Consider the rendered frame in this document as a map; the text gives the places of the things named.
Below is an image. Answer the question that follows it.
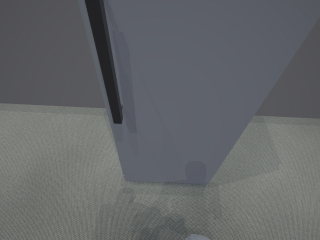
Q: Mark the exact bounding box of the fridge door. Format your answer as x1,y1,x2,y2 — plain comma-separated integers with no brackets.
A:
79,0,320,184

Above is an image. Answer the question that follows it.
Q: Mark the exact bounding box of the handle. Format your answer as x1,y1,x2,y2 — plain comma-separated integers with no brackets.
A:
84,0,123,124

